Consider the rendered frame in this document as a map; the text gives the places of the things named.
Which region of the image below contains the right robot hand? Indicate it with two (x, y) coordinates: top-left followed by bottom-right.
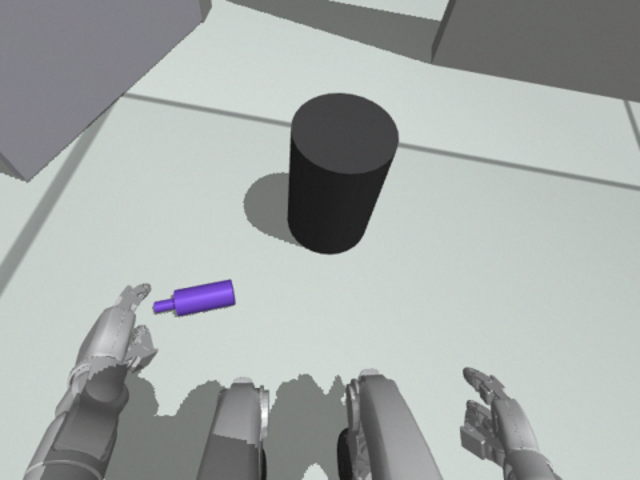
(460, 367), (540, 468)

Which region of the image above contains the left robot arm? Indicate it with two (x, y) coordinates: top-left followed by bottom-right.
(23, 356), (129, 480)

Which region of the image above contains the left robot hand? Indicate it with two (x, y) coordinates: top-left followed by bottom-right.
(75, 284), (158, 374)

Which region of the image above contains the right robot foot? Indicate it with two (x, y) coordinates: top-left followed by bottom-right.
(337, 428), (353, 480)

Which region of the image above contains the right robot arm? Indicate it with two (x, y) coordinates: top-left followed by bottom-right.
(503, 450), (562, 480)

